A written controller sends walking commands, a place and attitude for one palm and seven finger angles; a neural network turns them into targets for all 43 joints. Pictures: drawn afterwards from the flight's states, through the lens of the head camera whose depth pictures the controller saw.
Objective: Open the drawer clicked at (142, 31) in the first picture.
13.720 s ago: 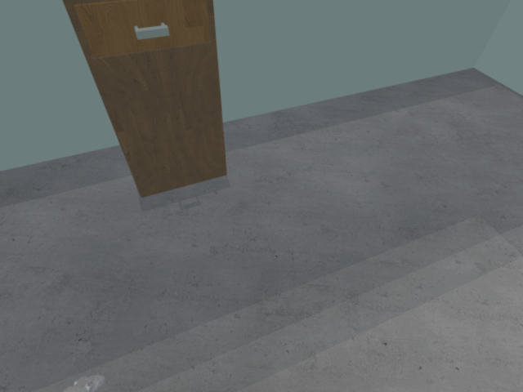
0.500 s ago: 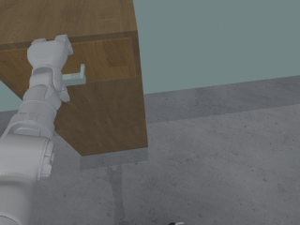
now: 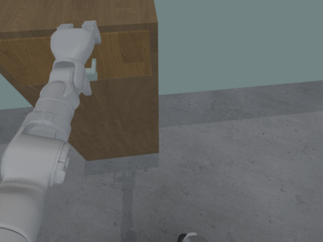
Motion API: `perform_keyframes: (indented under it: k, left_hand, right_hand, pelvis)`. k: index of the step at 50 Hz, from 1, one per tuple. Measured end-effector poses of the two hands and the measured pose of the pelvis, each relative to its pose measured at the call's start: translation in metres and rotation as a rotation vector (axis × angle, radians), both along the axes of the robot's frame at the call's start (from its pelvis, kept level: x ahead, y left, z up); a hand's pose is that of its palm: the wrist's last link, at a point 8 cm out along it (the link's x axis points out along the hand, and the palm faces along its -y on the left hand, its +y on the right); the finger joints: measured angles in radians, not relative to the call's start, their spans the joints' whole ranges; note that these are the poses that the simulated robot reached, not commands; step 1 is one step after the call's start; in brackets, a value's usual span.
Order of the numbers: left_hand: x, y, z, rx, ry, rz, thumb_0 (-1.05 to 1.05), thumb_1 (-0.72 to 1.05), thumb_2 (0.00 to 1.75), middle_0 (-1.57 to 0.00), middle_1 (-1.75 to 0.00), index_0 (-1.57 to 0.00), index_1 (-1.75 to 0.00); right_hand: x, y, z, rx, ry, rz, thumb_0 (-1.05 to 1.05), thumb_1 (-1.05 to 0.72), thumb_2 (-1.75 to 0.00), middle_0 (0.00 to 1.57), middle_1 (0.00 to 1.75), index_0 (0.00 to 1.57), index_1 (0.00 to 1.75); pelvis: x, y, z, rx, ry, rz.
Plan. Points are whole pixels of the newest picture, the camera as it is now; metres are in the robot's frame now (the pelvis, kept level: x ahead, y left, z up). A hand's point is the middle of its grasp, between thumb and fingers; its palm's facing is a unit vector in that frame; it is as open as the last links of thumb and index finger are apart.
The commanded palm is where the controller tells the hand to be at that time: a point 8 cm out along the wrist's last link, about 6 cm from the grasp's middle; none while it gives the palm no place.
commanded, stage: move the hooked fingers above the handle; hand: left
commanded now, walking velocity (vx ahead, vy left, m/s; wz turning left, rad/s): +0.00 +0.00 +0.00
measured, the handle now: (77, 69) +0.58 +0.19 +0.05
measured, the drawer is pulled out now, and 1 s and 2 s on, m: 0.00 0.00 0.00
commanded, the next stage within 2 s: none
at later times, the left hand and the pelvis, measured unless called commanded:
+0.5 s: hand (72, 77) +0.51 +0.18 +0.09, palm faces -0.10 -0.01 -1.00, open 13.8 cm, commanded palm +0.53 +0.19 +0.17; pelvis +0.00 -0.01 +0.00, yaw +2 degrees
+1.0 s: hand (51, 69) +0.51 +0.22 +0.12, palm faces -0.16 +0.04 -0.99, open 13.6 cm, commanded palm +0.52 +0.20 +0.16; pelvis -0.01 -0.01 +0.01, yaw -1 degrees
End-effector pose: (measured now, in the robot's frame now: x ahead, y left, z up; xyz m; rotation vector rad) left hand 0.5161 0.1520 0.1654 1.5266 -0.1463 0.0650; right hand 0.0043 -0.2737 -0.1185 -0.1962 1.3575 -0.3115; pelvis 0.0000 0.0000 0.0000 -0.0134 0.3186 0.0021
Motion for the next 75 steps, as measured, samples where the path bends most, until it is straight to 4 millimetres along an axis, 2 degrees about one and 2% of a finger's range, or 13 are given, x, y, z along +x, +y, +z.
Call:
perform_keyframes:
  k: [7,13,19,24,28,33,41,47,53,58,63,68,75]
  left_hand:
    - [0.001,-0.008,0.012,0.037,0.092,0.128,0.00,-0.48,0.30,-0.41,-1.25,-0.42,-1.30]
    - [-0.004,0.032,0.013,0.057,0.209,0.237,0.01,-0.49,0.30,-0.35,-1.22,-0.37,-1.24]
    - [-0.017,0.064,-0.007,0.102,0.301,0.162,0.00,-0.48,0.30,-0.33,-1.20,-0.33,-1.21]
    - [-0.021,0.040,-0.020,0.040,0.259,-0.045,0.00,-0.48,0.30,-0.32,-1.20,-0.33,-1.20]
    - [-0.010,0.014,-0.008,-0.011,0.100,-0.128,0.00,-0.48,0.30,-0.32,-1.20,-0.33,-1.20]
    - [0.000,0.004,0.000,-0.040,-0.012,-0.037,0.00,-0.48,0.30,-0.49,-1.31,-0.36,-1.23]
    - [0.001,-0.008,0.017,0.055,0.077,0.155,0.00,-0.48,0.30,-0.42,-1.25,-0.44,-1.32]
    - [-0.006,0.034,0.016,0.054,0.244,0.271,0.01,-0.49,0.30,-0.35,-1.22,-0.38,-1.25]
    - [-0.022,0.070,-0.007,0.113,0.330,0.168,0.00,-0.48,0.30,-0.33,-1.21,-0.34,-1.21]
    - [-0.028,0.045,-0.025,0.054,0.283,-0.053,0.00,-0.48,0.30,-0.32,-1.20,-0.33,-1.20]
    - [-0.010,0.011,-0.010,-0.029,0.066,-0.145,0.00,-0.48,0.30,-0.32,-1.20,-0.33,-1.20]
    - [-0.001,0.001,-0.001,-0.036,-0.046,-0.045,0.00,-0.48,0.30,-0.51,-1.32,-0.37,-1.25]
    - [0.003,-0.014,0.017,0.074,0.044,0.122,0.00,-0.48,0.30,-0.45,-1.27,-0.45,-1.34]
  right_hand:
    - [-0.006,0.017,-0.006,0.050,-0.037,-0.082,0.01,-0.90,-0.90,0.20,0.30,0.20,0.30]
    - [-0.012,0.016,-0.002,0.032,-0.066,-0.101,0.01,-0.90,-0.90,0.20,0.30,0.20,0.30]
    - [-0.025,-0.002,0.007,-0.024,0.003,-0.044,0.01,-0.90,-0.90,0.20,0.30,0.20,0.30]
    - [-0.028,-0.018,0.018,-0.073,0.073,0.002,0.01,-0.90,-0.90,0.20,0.30,0.20,0.30]
    - [-0.020,-0.024,0.020,-0.092,0.067,0.012,0.01,-0.90,-0.90,0.20,0.30,0.20,0.30]
    - [-0.005,-0.017,0.008,-0.042,0.036,0.018,0.01,-0.90,-0.90,0.20,0.30,0.20,0.30]
    - [0.023,0.011,-0.009,0.064,-0.087,-0.047,0.01,-0.90,-0.90,0.20,0.30,0.20,0.30]
    - [0.023,0.013,-0.004,0.053,-0.137,-0.071,0.01,-0.90,-0.90,0.20,0.30,0.20,0.30]
    - [-0.002,-0.008,0.004,-0.025,-0.042,-0.015,0.01,-0.90,-0.90,0.20,0.30,0.21,0.30]
    - [-0.019,-0.026,0.015,-0.081,0.074,0.027,0.01,-0.90,-0.90,0.20,0.30,0.20,0.30]
    - [-0.021,-0.032,0.020,-0.109,0.080,0.016,0.01,-0.90,-0.90,0.20,0.30,0.20,0.30]
    - [-0.014,-0.017,0.007,-0.049,0.055,0.007,0.01,-0.90,-0.90,0.19,0.29,0.20,0.30]
    - [0.008,0.017,-0.010,0.050,-0.058,-0.057,0.01,-0.90,-0.90,0.20,0.30,0.20,0.30]
  pelvis:
    - [-0.006,0.000,0.005,0.008,-0.032,-0.035]
    - [-0.011,-0.004,0.007,0.012,-0.053,-0.040]
    - [-0.010,-0.007,0.006,0.006,-0.038,-0.004]
    - [-0.003,-0.007,0.004,-0.003,-0.025,0.028]
    - [0.004,-0.005,0.001,-0.008,-0.008,0.034]
    - [0.007,-0.004,-0.001,-0.007,0.003,0.019]
    - [-0.002,-0.007,0.005,0.008,-0.034,-0.027]
    - [-0.008,-0.012,0.008,0.015,-0.060,-0.034]
    - [-0.009,-0.015,0.005,0.007,-0.042,0.003]
    - [-0.003,-0.012,0.002,-0.004,-0.025,0.038]
    - [0.003,-0.007,-0.001,-0.009,0.000,0.036]
    - [0.004,-0.002,-0.002,-0.010,0.005,0.016]
    - [-0.007,0.000,0.003,0.004,-0.029,-0.028]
